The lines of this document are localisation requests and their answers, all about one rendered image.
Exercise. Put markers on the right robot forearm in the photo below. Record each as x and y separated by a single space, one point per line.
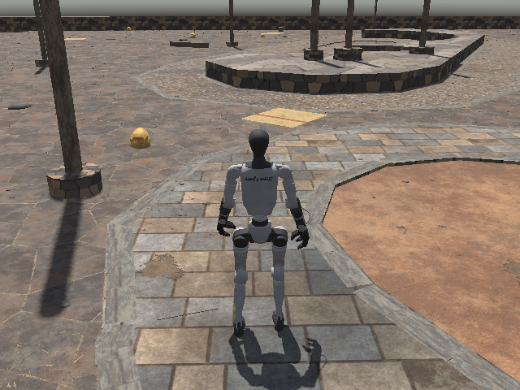
299 217

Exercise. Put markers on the robot right upper arm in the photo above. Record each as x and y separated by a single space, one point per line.
285 173

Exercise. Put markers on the left robot thigh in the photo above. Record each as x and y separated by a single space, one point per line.
240 240

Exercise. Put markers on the robot left upper arm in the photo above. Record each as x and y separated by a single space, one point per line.
233 173

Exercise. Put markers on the right robot hand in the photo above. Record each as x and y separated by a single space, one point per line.
304 237

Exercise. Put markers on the humanoid robot torso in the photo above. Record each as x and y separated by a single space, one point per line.
259 195

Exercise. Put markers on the left robot forearm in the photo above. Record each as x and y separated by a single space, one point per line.
223 213

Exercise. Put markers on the left robot hand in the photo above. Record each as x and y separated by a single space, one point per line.
228 224

